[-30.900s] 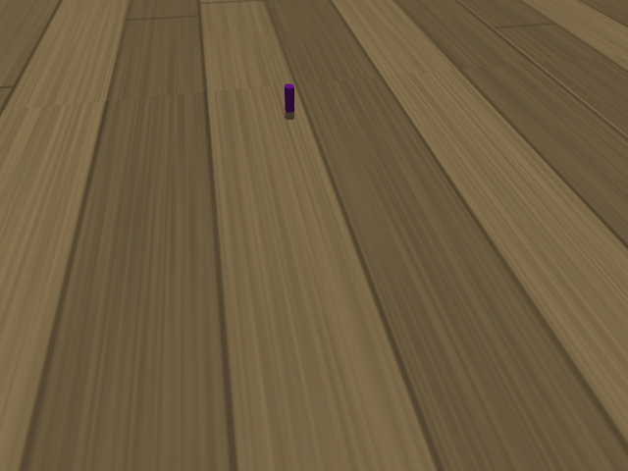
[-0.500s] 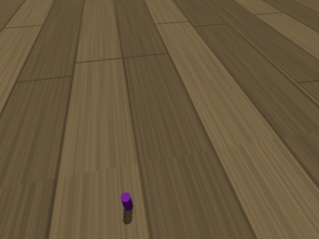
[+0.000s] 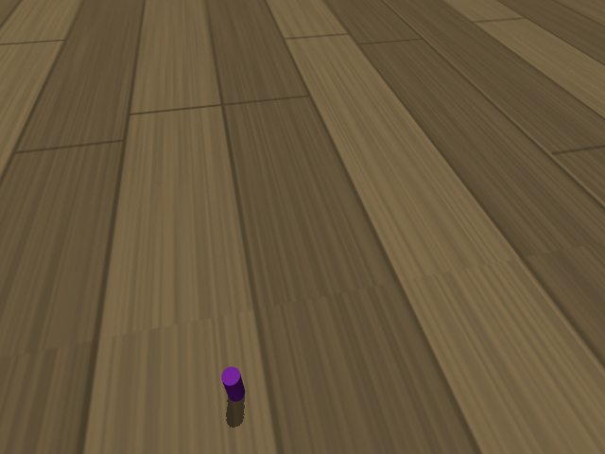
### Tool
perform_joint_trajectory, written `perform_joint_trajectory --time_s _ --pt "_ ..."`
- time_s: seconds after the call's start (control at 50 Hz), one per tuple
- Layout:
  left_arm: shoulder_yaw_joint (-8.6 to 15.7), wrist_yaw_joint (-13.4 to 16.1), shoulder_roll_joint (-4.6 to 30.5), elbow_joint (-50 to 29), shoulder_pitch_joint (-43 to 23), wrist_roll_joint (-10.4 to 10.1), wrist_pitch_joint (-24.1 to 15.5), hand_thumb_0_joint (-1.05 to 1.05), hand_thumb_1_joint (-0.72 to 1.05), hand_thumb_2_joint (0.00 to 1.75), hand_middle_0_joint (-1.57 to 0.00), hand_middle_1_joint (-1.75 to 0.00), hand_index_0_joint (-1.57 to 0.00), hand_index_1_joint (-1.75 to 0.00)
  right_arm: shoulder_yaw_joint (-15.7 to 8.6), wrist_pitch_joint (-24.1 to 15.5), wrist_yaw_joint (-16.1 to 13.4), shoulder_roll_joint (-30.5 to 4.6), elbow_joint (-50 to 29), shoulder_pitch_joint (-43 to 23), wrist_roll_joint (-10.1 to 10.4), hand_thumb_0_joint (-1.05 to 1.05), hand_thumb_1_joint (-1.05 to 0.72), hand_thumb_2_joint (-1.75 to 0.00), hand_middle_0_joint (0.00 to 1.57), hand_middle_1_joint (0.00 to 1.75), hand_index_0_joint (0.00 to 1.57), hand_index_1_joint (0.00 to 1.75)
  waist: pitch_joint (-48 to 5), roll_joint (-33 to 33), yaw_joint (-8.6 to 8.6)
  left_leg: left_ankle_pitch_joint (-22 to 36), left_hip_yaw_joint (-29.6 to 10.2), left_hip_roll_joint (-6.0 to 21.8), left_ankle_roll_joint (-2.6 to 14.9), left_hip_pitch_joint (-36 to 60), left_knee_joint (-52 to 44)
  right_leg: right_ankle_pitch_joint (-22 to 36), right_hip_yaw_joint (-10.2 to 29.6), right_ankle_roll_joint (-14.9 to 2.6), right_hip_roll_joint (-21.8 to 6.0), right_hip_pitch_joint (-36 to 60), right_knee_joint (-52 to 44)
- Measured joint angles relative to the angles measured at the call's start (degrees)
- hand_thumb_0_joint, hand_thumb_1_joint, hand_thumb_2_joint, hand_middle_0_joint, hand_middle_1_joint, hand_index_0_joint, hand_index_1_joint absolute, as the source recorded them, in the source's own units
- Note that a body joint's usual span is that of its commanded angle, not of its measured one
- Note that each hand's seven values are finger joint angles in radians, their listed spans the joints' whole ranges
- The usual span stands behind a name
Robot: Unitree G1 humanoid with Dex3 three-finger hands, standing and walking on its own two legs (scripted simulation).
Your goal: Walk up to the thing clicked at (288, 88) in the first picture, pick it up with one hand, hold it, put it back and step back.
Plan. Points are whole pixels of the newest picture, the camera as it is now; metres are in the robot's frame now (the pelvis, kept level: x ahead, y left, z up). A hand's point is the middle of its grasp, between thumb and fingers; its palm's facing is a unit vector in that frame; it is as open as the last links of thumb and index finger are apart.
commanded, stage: stand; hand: left
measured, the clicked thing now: (233, 384) +0.44 +0.21 -0.71
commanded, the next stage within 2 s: step back in 0.76 s
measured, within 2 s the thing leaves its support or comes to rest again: neither
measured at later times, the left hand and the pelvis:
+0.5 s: hand out of the picture +0.08 +0.25 -0.16, palm faces -0.02 -0.94 -0.34, open 7.4 cm; pelvis +0.01 +0.00 +0.00, yaw +0 degrees
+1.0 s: hand out of the picture +0.09 +0.26 -0.17, palm faces -0.04 -0.92 -0.39, open 7.4 cm; pelvis -0.02 -0.01 -0.01, yaw -1 degrees
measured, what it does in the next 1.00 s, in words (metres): stands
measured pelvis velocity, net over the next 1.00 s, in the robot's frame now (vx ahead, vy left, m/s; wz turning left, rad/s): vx -0.02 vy -0.01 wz -0.01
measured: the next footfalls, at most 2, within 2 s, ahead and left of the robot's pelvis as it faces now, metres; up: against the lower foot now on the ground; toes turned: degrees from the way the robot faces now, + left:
left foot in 1.20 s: -0.05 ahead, +0.14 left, +0.00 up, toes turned -2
right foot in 1.60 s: -0.09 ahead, -0.07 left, +0.00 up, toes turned +0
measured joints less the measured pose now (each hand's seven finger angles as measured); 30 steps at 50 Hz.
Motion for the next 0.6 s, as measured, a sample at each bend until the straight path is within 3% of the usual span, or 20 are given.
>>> perform_joint_trajectory --time_s 0.6 --pt "0.2 -0.2 0.6 -0.4 -0.1 -0.1 0.4 0.00 0.90 0.89 -0.20 -0.29 -0.20 -0.30 -0.1 -0.1 0.1 -0.5 0.1 -1.5 0.0 0.00 -0.90 -0.90 0.20 0.30 0.20 0.30 -0.3 -0.1 0.00 -0.2 0.3 -0.1 0.00 0.9 -1.6 -0.4 0.3 0.08 -0.1 0.6 -1.0"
